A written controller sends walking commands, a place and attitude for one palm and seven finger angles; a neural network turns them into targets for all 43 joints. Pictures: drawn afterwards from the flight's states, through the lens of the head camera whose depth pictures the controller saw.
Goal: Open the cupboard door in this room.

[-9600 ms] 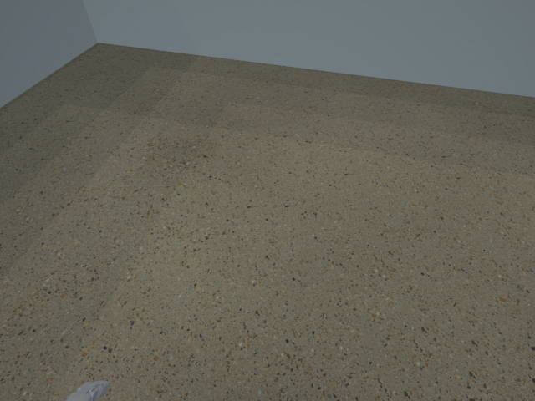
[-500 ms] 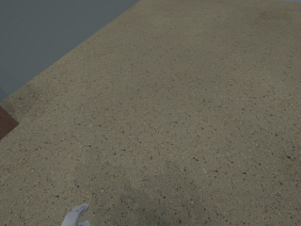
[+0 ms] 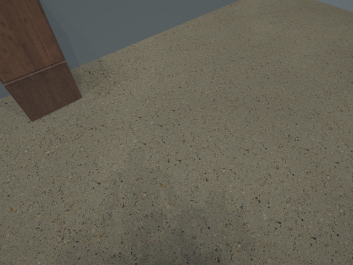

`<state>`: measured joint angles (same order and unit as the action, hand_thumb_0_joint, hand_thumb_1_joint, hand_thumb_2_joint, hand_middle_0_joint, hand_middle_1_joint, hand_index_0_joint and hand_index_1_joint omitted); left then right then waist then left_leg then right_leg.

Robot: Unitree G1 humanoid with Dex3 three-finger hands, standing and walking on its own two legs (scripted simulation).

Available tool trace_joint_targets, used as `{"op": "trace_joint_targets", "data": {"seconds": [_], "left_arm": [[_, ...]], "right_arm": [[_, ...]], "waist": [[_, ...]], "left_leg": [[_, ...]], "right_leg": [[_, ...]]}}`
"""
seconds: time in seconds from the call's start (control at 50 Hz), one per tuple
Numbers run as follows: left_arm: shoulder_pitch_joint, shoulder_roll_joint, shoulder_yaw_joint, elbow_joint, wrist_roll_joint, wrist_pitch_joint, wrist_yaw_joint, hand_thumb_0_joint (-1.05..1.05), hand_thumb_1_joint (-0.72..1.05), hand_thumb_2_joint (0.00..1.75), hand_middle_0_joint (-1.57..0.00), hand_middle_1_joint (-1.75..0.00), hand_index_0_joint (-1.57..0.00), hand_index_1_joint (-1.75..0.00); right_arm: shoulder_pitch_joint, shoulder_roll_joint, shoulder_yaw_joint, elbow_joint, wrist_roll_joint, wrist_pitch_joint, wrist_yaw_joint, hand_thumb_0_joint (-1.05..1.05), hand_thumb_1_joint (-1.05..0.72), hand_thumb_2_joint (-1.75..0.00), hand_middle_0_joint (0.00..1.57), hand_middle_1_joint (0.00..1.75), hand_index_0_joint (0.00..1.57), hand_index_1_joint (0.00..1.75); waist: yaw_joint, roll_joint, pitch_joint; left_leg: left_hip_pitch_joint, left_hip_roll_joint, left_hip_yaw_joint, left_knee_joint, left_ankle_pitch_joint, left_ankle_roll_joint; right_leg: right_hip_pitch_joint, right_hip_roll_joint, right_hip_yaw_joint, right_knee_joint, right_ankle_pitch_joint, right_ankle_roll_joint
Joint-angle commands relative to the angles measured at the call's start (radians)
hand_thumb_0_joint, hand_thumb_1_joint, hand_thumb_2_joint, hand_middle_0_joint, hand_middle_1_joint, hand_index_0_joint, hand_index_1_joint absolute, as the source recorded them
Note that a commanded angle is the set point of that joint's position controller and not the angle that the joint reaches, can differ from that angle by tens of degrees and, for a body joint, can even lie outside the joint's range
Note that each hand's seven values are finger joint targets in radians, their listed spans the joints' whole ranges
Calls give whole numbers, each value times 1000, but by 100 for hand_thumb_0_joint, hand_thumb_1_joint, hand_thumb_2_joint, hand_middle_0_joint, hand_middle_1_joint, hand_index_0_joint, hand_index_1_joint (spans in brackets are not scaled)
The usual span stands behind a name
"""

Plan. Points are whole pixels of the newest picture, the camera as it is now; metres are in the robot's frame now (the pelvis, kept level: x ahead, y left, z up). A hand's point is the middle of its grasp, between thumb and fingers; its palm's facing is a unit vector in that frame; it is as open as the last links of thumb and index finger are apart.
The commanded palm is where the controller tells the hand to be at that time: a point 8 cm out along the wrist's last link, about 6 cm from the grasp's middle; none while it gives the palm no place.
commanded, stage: turn or walk to find it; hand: left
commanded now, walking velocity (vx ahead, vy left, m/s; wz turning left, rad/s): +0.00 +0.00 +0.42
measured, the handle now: out of the picture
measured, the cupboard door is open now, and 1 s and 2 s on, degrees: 0 0 0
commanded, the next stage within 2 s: stand and wait in 0.62 s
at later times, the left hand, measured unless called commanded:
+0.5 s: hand out of the picture +0.07 +0.22 -0.14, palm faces +0.17 -0.95 -0.27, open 7.4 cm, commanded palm none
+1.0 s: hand out of the picture -0.10 +0.14 -0.15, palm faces +0.41 -0.87 -0.27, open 7.3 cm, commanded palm none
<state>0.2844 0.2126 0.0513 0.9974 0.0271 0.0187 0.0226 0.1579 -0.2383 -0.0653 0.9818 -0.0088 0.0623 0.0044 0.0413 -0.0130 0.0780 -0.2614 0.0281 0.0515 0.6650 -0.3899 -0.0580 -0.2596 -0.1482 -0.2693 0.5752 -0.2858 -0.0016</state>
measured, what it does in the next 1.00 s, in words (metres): steps on the spot, turning left: left foot, then right foot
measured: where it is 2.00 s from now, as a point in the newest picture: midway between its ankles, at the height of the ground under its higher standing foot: outside the picture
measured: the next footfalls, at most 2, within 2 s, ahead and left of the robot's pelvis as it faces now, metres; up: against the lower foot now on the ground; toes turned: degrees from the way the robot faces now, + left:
left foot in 0.02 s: +0.02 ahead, +0.12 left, +0.00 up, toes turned +5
right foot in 0.56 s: +0.03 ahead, -0.11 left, +0.00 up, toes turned +8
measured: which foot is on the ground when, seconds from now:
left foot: up 0.00-0.00, down 0.02-0.56, up 0.58-1.00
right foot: down 0.00-0.02, up 0.04-0.54, down 0.56-1.00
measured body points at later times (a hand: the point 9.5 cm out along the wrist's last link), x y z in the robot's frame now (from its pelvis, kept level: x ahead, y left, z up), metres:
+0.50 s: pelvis -0.02 +0.00 +0.01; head +0.01 -0.01 +0.45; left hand +0.06 +0.27 -0.12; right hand +0.05 -0.23 -0.15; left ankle -0.02 +0.12 -0.73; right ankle -0.01 -0.12 -0.71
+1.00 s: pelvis -0.04 -0.04 +0.01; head -0.01 -0.06 +0.46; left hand -0.12 +0.19 -0.13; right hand +0.09 -0.26 -0.16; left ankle -0.14 +0.09 -0.68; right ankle +0.00 -0.11 -0.73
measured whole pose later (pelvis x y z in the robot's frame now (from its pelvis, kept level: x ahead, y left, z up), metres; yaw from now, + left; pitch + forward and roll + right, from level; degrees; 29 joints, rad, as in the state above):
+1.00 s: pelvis -0.04 -0.04 +0.01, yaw +21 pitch -1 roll +2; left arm 0.28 0.17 0.04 1.02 0.03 0.00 0.03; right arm 0.20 -0.23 -0.07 1.04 -0.01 0.08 0.00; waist 0.03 0.02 0.06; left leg -0.31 0.03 -0.01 0.85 -0.45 -0.07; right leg -0.23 -0.08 -0.21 0.49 -0.26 -0.05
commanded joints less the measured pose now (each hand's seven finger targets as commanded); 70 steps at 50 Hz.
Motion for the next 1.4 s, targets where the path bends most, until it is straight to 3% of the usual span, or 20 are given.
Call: {"op": "trace_joint_targets", "data": {"seconds": [0.0, 0.02, 0.04, 0.06, 0.14, 0.38, 0.48, 0.52, 0.54, 0.56, 0.58, 0.62, 0.68, 0.96, 1.06, 1.08, 1.1, 1.12, 1.24, 1.38], "left_arm": [[2, 104, 31, -90, -19, 1, 1, 0, 90, 90, -20, -30, -20, -30], [-58, 83, 13, -117, -10, 12, 3, 0, 90, 90, -20, -30, -20, -30], [-82, 104, 18, -115, -9, 20, 2, 0, 90, 90, -20, -30, -20, -30], [-88, 95, 21, -97, -5, 28, 4, 0, 90, 90, -20, -30, -20, -30], [-43, 113, 28, -58, -8, 20, -10, 0, 90, 90, -20, -30, -20, -30], [-180, 84, 15, -133, -19, 11, 2, 0, 90, 90, -20, -30, -20, -30], [-93, 87, 16, -122, -26, -5, 5, 0, 90, 90, -20, -30, -20, -30], [-22, 152, 30, -106, -16, -23, 13, 0, 90, 90, -20, -30, -20, -30], [-4, 234, 48, -104, -3, -29, 20, 0, 90, 90, -20, -30, -20, -30], [-6, 241, 43, -121, -10, -22, 20, 0, 90, 90, -20, -30, -20, -30], [-67, 198, 47, -129, -13, -23, 26, 0, 90, 90, -20, -30, -20, -30], [-164, 146, 26, -152, -15, -21, 18, 0, 90, 90, -20, -30, -20, -30], [-141, 107, 15, -135, -13, -34, 13, 0, 90, 90, -20, -30, -20, -30], [58, 165, 36, -17, 3, -31, 14, 0, 90, 90, -20, -30, -20, -30], [14, 169, 39, -13, -9, -17, 12, 0, 90, 90, -20, -30, -20, -30], [4, 144, 36, -21, -18, -10, 10, 0, 90, 90, -20, -30, -20, -30], [6, 84, 23, -54, -23, -2, 4, 0, 90, 90, -20, -30, -20, -30], [-57, 80, 10, -78, -13, 12, 6, 0, 90, 90, -20, -30, -20, -30], [-31, 88, 18, -30, -6, 17, -6, 0, 90, 90, -20, -30, -20, -30], [-70, 65, 1, -30, -11, 17, 2, 0, 90, 90, -20, -30, -20, -30]], "right_arm": [[120, -191, -36, -47, -8, -53, -2, 0, -90, -90, 20, 30, 20, 30], [144, -248, -47, -42, -8, -42, -9, 0, -90, -90, 20, 30, 20, 30], [126, -234, -41, -41, -12, -39, -14, 0, -90, -90, 20, 30, 20, 30], [85, -199, -30, -42, -13, -46, -24, 0, -90, -90, 20, 30, 20, 30], [9, -151, -11, -72, -6, -56, -28, 0, -90, -90, 20, 30, 20, 30], [115, -147, -32, -58, -17, -52, -26, 0, -90, -90, 20, 30, 20, 30], [78, -145, -38, -67, -13, -46, -21, 0, -90, -90, 20, 30, 20, 30], [83, -91, -31, -76, 0, -48, -13, 0, -90, -90, 20, 30, 20, 30], [83, -31, -20, -101, 2, -49, -9, 0, -90, -90, 20, 30, 20, 30], [61, -80, -37, -106, -7, -34, -13, 0, -90, -90, 20, 30, 20, 30], [68, -93, -43, -91, -12, -16, -11, 0, -90, -90, 20, 30, 20, 30], [112, -75, -44, -38, -17, -2, 1, 0, -90, -90, 20, 30, 20, 30], [170, -48, -35, -4, -16, -1, 5, 0, -90, -90, 20, 30, 20, 30], [-2, -30, 2, -25, 3, -22, -7, 0, -90, -90, 20, 30, 20, 30], [74, -43, 2, -10, 6, -40, -8, 0, -90, -90, 20, 30, 20, 30], [99, -83, -6, -6, 3, -48, -6, 0, -90, -90, 20, 30, 20, 30], [106, -172, -26, -19, -8, -50, -9, 0, -90, -90, 20, 30, 20, 30], [116, -213, -34, -18, -10, -36, -14, 0, -90, -90, 20, 30, 20, 30], [4, -131, -6, -45, -7, -55, -31, 0, -90, -90, 20, 30, 20, 30], [75, -100, -2, -14, -7, -67, -36, 0, -90, -90, 20, 30, 20, 30]], "waist": [[-81, 257, -149], [-104, 299, -121], [-97, 198, -93], [-83, 269, -70], [-38, 158, -53], [-88, 155, -93], [-37, 157, -137], [-5, -16, -183], [6, -269, -165], [14, -210, -139], [-12, -209, -95], [-62, -107, -2], [-73, -130, -8], [18, -168, -91], [-45, -128, -142], [-64, 1, -147], [-72, 281, -108], [-93, 275, -70], [-32, 136, -36], [-53, 150, -60]], "left_leg": [[300, 280, -337, -358, 427, 124], [223, 388, -417, -371, 601, 218], [159, 383, -357, -365, 568, 245], [128, 308, -321, -374, 568, 207], [150, 200, -215, -347, 617, 181], [178, 207, -371, -299, 676, 243], [50, 147, -388, -229, 635, 197], [-162, 45, -301, -97, 317, 101], [-335, -98, -126, 118, -107, 31], [-298, -76, -142, 311, -212, 31], [-284, -44, -176, 427, -163, 32], [-276, -25, -150, 547, -33, 24], [-268, -22, -127, 554, 77, 6], [-137, 1, -32, 111, -104, 5], [106, -4, 8, -234, 143, 32], [214, 68, -84, -320, 223, 56], [275, 294, -377, -369, 419, 155], [167, 379, -416, -401, 490, 244], [122, 195, -229, -370, 520, 202], [163, 203, -248, -366, 576, 227]], "right_leg": [[-261, -18, 76, 244, -125, 54], [-302, 27, 146, 385, -350, 70], [-280, 13, 202, 462, -308, 60], [-289, 12, 236, 486, -252, 66], [-297, 37, 239, 564, -96, 84], [-209, 80, 257, 293, -182, 90], [34, 123, 233, -28, -15, 67], [306, -28, 350, -242, 147, 31], [366, -277, 582, -263, 280, -75], [193, -353, 589, -280, 303, -156], [93, -311, 544, -315, 180, -164], [-4, -194, 422, -328, 46, -113], [22, -122, 308, -322, 111, -73], [205, -207, 322, -219, 463, -172], [95, -180, 224, -92, 361, -80], [-25, -124, 167, 23, 212, -28], [-263, 7, 91, 208, -155, 52], [-269, 35, 153, 354, -322, 59], [-268, 48, 237, 519, -104, 77], [-208, 56, 252, 369, -119, 87]]}}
